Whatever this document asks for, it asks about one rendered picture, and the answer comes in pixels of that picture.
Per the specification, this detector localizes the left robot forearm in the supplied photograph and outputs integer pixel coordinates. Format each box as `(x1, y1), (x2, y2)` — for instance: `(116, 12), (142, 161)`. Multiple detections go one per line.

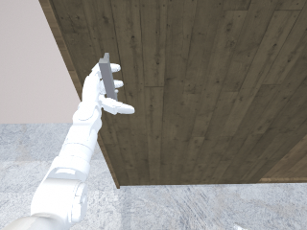
(31, 100), (103, 214)

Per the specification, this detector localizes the robot left upper arm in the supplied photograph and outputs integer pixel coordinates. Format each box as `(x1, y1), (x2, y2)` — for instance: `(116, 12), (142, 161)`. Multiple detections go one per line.
(1, 177), (88, 230)

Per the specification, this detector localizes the wardrobe door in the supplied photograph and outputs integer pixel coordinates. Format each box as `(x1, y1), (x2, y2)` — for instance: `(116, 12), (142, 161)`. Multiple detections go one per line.
(49, 0), (307, 186)
(262, 135), (307, 178)

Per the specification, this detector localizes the robot left hand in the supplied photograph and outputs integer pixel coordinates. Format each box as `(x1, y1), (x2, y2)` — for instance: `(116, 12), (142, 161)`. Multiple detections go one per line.
(82, 63), (135, 115)

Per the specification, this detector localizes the handle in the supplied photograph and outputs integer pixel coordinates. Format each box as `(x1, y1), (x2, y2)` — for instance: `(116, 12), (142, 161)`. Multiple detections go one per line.
(98, 53), (118, 102)

